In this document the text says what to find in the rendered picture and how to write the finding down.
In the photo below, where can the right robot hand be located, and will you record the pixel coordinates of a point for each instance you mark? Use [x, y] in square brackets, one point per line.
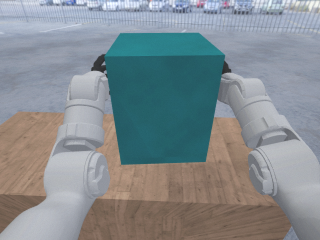
[226, 68]

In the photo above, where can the robot left upper arm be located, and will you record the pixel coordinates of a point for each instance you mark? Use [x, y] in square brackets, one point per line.
[73, 181]

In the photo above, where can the pedestal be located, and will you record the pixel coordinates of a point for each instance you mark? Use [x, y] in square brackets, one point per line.
[212, 200]

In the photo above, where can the right robot forearm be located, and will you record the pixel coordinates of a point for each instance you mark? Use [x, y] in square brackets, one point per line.
[258, 118]

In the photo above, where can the left robot hand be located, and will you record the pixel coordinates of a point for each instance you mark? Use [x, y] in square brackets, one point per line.
[97, 66]

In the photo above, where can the robot right upper arm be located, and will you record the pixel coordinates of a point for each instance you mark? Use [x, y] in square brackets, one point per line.
[289, 173]

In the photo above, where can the carton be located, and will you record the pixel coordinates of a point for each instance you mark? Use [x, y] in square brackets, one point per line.
[164, 89]

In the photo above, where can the left robot forearm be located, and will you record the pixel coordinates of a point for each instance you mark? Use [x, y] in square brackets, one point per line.
[82, 128]

